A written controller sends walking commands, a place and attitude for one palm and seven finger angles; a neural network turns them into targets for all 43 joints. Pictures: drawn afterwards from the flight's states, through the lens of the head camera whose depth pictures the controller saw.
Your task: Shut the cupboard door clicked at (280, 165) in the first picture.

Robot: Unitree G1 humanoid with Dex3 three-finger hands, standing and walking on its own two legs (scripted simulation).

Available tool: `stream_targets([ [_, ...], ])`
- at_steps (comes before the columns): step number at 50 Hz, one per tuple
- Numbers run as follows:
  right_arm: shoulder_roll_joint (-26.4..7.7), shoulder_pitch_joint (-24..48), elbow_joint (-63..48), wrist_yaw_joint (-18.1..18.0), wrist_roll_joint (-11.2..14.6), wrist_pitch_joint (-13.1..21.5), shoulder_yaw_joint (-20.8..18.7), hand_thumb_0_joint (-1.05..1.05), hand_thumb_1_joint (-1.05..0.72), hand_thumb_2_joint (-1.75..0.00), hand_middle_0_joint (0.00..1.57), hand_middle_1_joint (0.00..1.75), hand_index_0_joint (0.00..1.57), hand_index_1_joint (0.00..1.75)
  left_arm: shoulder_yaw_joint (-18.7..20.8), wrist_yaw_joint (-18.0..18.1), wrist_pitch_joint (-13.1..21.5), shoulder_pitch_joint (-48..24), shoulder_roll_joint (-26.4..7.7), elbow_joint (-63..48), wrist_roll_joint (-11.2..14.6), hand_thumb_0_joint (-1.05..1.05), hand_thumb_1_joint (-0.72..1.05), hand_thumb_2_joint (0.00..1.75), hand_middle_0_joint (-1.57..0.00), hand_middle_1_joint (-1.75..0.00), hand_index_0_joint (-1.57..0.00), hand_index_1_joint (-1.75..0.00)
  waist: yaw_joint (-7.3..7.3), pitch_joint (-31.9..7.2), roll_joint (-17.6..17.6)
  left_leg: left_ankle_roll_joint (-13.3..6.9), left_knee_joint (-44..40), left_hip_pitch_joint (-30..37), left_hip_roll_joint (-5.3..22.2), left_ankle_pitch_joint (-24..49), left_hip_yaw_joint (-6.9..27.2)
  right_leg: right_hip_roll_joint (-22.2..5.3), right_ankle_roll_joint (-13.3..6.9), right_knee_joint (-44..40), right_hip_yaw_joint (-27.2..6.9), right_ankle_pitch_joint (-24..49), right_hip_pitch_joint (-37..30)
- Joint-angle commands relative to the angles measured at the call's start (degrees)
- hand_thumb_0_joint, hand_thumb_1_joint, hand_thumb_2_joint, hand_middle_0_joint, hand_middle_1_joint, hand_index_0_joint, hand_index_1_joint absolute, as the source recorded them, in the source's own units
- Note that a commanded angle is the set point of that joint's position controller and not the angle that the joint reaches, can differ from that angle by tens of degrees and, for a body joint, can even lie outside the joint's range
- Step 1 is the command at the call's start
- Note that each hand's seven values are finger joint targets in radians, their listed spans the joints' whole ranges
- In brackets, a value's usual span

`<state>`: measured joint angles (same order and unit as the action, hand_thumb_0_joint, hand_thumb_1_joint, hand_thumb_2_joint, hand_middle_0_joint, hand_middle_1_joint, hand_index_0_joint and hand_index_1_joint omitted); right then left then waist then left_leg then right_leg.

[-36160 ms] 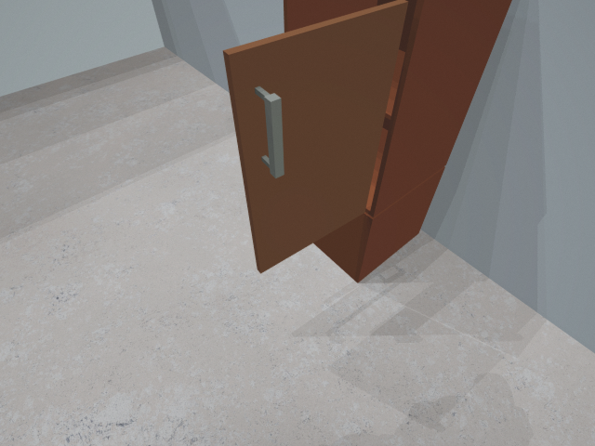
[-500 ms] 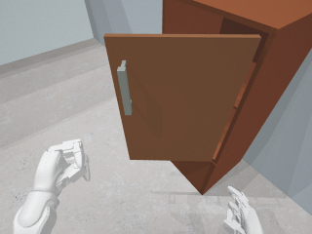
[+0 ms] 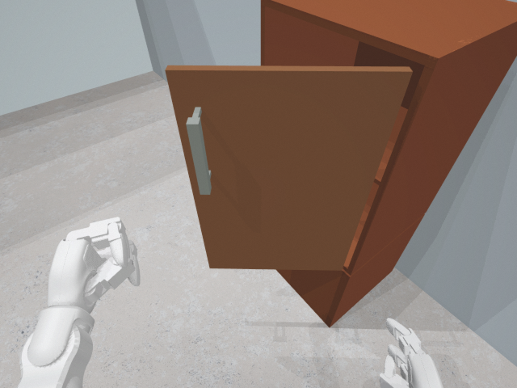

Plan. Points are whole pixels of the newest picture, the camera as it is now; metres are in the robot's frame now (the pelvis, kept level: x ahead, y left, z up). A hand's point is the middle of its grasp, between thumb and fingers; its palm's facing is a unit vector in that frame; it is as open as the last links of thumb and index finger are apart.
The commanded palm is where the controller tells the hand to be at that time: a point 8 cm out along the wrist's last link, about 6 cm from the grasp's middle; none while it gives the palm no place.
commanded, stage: bring the fist close to the handle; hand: left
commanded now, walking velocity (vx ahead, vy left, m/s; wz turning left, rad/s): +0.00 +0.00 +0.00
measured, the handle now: (201, 152) +0.47 +0.16 +0.12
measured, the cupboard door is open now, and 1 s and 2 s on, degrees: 51 51 48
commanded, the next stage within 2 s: push the door shut along its arc in 1.50 s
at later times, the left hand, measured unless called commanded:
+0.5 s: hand (170, 232) +0.29 +0.17 +0.12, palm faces +0.06 -1.00 -0.02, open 3.1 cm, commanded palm +0.26 +0.21 +0.12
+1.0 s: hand (198, 197) +0.36 +0.14 +0.13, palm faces +0.10 -0.99 -0.02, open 3.1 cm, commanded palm +0.33 +0.18 +0.12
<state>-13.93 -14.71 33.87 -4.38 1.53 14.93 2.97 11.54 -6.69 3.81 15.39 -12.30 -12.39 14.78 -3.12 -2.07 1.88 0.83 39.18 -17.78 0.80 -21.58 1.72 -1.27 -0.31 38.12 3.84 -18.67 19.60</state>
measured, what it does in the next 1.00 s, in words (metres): stands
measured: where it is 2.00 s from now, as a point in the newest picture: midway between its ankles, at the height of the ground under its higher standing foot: outside the picture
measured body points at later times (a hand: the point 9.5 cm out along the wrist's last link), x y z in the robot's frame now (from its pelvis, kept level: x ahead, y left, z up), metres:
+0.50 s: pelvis +0.00 +0.01 +0.00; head +0.00 -0.01 +0.45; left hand +0.28 +0.22 +0.12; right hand +0.17 -0.21 -0.08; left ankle -0.01 +0.13 -0.72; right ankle +0.02 -0.11 -0.72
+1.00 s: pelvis +0.00 +0.00 +0.00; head +0.00 -0.02 +0.45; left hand +0.34 +0.19 +0.13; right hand +0.16 -0.23 -0.09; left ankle -0.01 +0.13 -0.72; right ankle +0.02 -0.11 -0.72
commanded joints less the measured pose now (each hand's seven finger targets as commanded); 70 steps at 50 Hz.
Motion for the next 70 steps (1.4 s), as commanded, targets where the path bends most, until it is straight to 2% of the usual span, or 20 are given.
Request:
stream_targets([
  [1, -5.9, 5.9, -9.2, -0.9, 0.7, 3.8, -2.2, 0.0, -0.9, -0.9, 0.2, 0.3, 0.2, 0.3, 1.4, -2.8, 1.3, -7.7, -6.8, -9.5, 0.8, 0.0, 0.9, 0.9, -1.3, -1.5, -1.3, -1.5, 0.75, -4.0, -0.5, -1.8, -6.8, -2.3, -2.2, 8.3, -1.4, 0.4, 0.0, -7.9, -2.2, 5.3, -4.1],
  [2, -6.1, 5.8, -9.1, -1.1, 0.8, 3.7, -2.3, 0.0, -0.9, -0.9, 0.2, 0.3, 0.2, 0.3, 2.6, -3.1, 0.4, -5.9, -7.7, -7.9, 1.1, 0.0, 0.9, 0.9, -1.3, -1.5, -1.3, -1.5, 0.48, -3.7, -2.8, -1.9, -6.7, -2.8, -2.0, 8.5, -1.4, 0.3, 0.2, -8.4, -2.5, 4.9, -4.7],
  [5, -5.8, 6.7, -10.0, -1.3, 0.7, 3.4, -2.1, 0.0, -0.9, -0.9, 0.2, 0.3, 0.2, 0.3, 4.5, -2.5, -0.8, -7.6, -8.5, -11.1, 1.6, 0.0, 0.9, 0.9, -1.3, -1.5, -1.3, -1.5, -0.31, -5.7, -2.6, -1.8, -7.6, -1.8, -2.1, 9.2, -1.2, 0.5, 0.2, -7.9, -1.6, 5.4, -5.5],
  [11, -5.3, 6.4, -8.2, -1.0, 0.3, 4.5, -1.9, 0.0, -0.9, -0.9, 0.2, 0.3, 0.2, 0.3, -0.1, 1.6, 3.0, -19.1, -4.7, -11.9, -0.1, 0.0, 0.9, 0.9, -1.3, -1.5, -1.3, -1.5, 1.71, -6.3, -0.2, -1.6, -7.9, 0.9, -1.8, 9.3, -0.4, 1.1, 0.1, -6.4, -0.3, 6.1, -2.8],
  [15, -5.6, 6.0, -7.0, -1.0, 0.4, 4.5, -1.8, 0.0, -0.9, -0.9, 0.2, 0.3, 0.2, 0.3, -3.7, 1.8, 2.2, -23.5, -3.8, -6.6, -2.4, 0.0, 0.9, 0.9, -1.3, -1.5, -1.3, -1.5, 2.62, -4.7, 0.8, -1.7, -8.3, 0.3, -1.6, 6.9, -0.2, 0.9, -0.1, -6.7, -0.4, 3.8, -1.3],
  [22, -5.5, 6.8, -7.5, -0.8, 0.3, 1.9, -1.8, 0.0, -0.9, -0.9, 0.2, 0.3, 0.2, 0.3, 1.3, 3.5, -2.7, -25.2, -6.5, -1.3, -2.5, 0.0, 0.9, 0.9, -1.3, -1.5, -1.3, -1.5, -0.02, -9.8, -2.2, -1.4, -9.0, 0.2, -1.7, 12.8, -1.1, 0.7, -0.4, -6.4, -0.4, 10.5, -7.2],
  [27, -5.1, 6.7, -7.7, 0.4, -0.2, 1.3, -2.1, 0.0, -0.9, -0.9, 0.2, 0.3, 0.2, 0.3, -0.4, 6.1, -0.4, -28.9, -4.2, -3.0, -3.3, 0.0, 0.9, 0.9, -1.3, -1.5, -1.3, -1.5, 0.47, -11.7, -2.0, -1.1, -8.3, 2.3, -1.3, 18.0, -1.5, 0.9, -0.4, -5.1, 0.0, 16.5, -7.6],
  [29, -5.1, 6.3, -7.3, 0.7, -0.2, 0.9, -2.3, 0.0, -0.9, -0.9, 0.2, 0.3, 0.2, 0.3, -3.3, 6.4, 0.4, -31.9, -2.2, -2.8, -4.3, 0.0, 0.9, 0.9, -1.3, -1.5, -1.3, -1.5, 1.63, -11.0, -0.6, -1.0, -8.2, 2.7, -1.2, 18.0, -1.7, 0.9, -0.4, -4.9, 0.0, 16.7, -6.4],
  [34, -5.4, 5.8, -7.1, 0.7, 0.0, -0.4, -2.7, 0.0, -0.9, -0.9, 0.2, 0.3, 0.2, 0.3, -6.3, 6.4, -1.0, -34.0, -0.2, 1.0, -5.6, 0.0, 0.9, 0.9, -1.3, -1.5, -1.3, -1.5, 2.36, -9.7, -1.5, -1.1, -8.3, 2.7, -1.2, 16.6, -1.7, 0.9, -0.5, -5.4, 0.0, 15.6, -5.4],
  [37, -5.8, 5.9, -6.5, 0.3, 0.1, -1.5, -2.8, 0.0, -0.9, -0.9, 0.2, 0.3, 0.2, 0.3, -2.7, 7.2, -2.1, -36.9, -3.6, 4.0, -5.5, 0.0, 0.9, 0.9, -1.3, -1.5, -1.3, -1.5, 2.0, -9.6, -3.6, -1.3, -8.5, 1.7, -1.3, 14.2, -1.7, 1.0, -0.4, -6.4, -0.5, 13.1, -5.7],
  [41, -5.1, 6.8, -6.6, 0.2, -0.1, -2.6, -2.6, 0.0, -0.9, -0.9, 0.2, 0.3, 0.2, 0.3, -3.4, 8.9, -1.6, -43.3, -2.0, 5.1, -5.7, 0.0, 0.9, 0.9, -1.3, -1.5, -1.3, -1.5, 2.14, -11.5, -2.7, -1.2, -8.5, 2.6, -1.6, 14.4, -2.1, 0.9, -0.4, -6.2, -0.7, 13.6, -5.9],
  [47, -5.5, 5.9, -5.0, 0.2, -0.2, -3.9, -2.7, 0.0, -0.9, -0.9, 0.2, 0.3, 0.2, 0.3, -0.7, 10.1, 0.2, -49.2, -5.2, 14.0, -6.5, 0.0, 0.9, 0.9, -1.3, -1.5, -1.3, -1.5, 2.48, -11.6, -3.8, -1.3, -8.1, 1.0, -1.5, 13.6, -2.6, 0.8, -0.3, -6.6, -1.6, 13.8, -6.3],
  [50, -5.4, 5.5, -4.9, 0.2, 0.0, -4.4, -2.9, 0.0, -0.9, -0.9, 0.2, 0.3, 0.2, 0.3, -3.7, 9.4, 0.5, -53.6, -2.4, 17.0, -6.7, 0.0, 0.9, 0.9, -1.3, -1.5, -1.3, -1.5, 3.61, -12.1, -2.1, -1.3, -7.8, 1.4, -1.7, 13.1, -2.8, 0.8, -0.3, -6.6, -1.6, 13.9, -5.1],
  [55, -5.9, 4.4, -4.1, -0.2, 0.2, -5.0, -3.2, 0.0, -0.9, -0.9, 0.2, 0.3, 0.2, 0.3, -3.5, 9.1, 1.0, -61.1, -2.7, 23.5, -6.2, 0.0, 0.9, 0.9, -1.3, -1.5, -1.3, -1.5, 4.62, -12.8, -3.1, -1.4, -7.4, 0.7, -1.7, 12.1, -2.7, 0.8, -0.2, -7.0, -2.0, 13.3, -4.3],
  [57, -6.3, 3.8, -4.3, -0.1, 0.1, -5.2, -3.5, 0.0, -0.9, -0.9, 0.2, 0.3, 0.2, 0.3, 0.0, 9.4, 1.9, -57.9, -5.7, 25.2, -6.0, 0.0, 0.9, 0.9, -1.3, -1.5, -1.3, -1.5, 2.86, -15.2, -5.0, -1.5, -7.5, 0.1, -1.7, 13.7, -2.7, 0.8, -0.2, -6.6, -2.1, 15.0, -6.9],
  [59, -5.8, 3.9, -5.0, 0.3, 0.0, -5.4, -3.6, 0.0, -0.9, -0.9, 0.2, 0.3, 0.2, 0.3, 0.2, 9.5, 3.3, -56.8, -5.1, 24.1, -5.9, 0.0, 0.9, 0.9, -1.3, -1.5, -1.3, -1.5, 2.03, -18.0, -4.0, -1.4, -7.5, 0.6, -1.7, 16.1, -3.3, 0.6, -0.4, -5.7, -2.3, 18.3, -8.8],
  [62, -5.9, 3.2, -4.9, 0.8, -0.1, -5.7, -3.9, 0.0, -0.9, -0.9, 0.2, 0.3, 0.2, 0.3, 2.1, 9.9, 5.0, -54.6, -6.9, 25.0, -6.4, 0.0, 0.9, 0.9, -1.3, -1.5, -1.3, -1.5, 1.13, -17.7, -4.4, -1.4, -7.6, 0.0, -1.5, 17.8, -3.6, 0.7, -0.4, -5.3, -2.3, 20.6, -9.9],
  [63, -5.9, 3.2, -5.1, 0.9, 0.0, -5.8, -3.8, 0.0, -0.9, -0.9, 0.2, 0.3, 0.2, 0.3, 1.5, 9.8, 5.4, -55.4, -6.4, 24.4, -6.4, 0.0, 0.9, 0.9, -1.3, -1.5, -1.3, -1.5, 1.9, -16.8, -4.5, -1.6, -7.7, 0.0, -1.4, 17.7, -3.8, 0.6, -0.2, -5.5, -2.5, 21.1, -9.5],
  [67, -6.1, 3.4, -5.5, 0.9, 0.1, -6.5, -4.2, 0.0, -0.9, -0.9, 0.2, 0.3, 0.2, 0.3, 3.6, 9.2, 6.2, -54.6, -9.1, 23.3, -6.5, 0.0, 0.9, 0.9, -1.3, -1.5, -1.3, -1.5, 1.51, -16.3, -4.6, -1.9, -8.1, -0.7, -1.6, 16.5, -4.3, 0.6, -0.1, -6.4, -3.2, 20.3, -10.5],
  [70, -6.0, 3.9, -5.3, 0.6, 0.5, -6.5, -4.0, 0.0, -0.9, -0.9, 0.2, 0.3, 0.2, 0.3, 1.0, 8.0, 6.2, -57.1, -7.0, 22.7, -6.0, 0.0, 0.9, 0.9, -1.3, -1.5, -1.3, -1.5, 2.88, -14.0, -2.4, -1.9, -8.4, -0.2, -1.7, 14.4, -4.4, 0.7, -0.2, -7.2, -3.1, 18.0, -8.1],
])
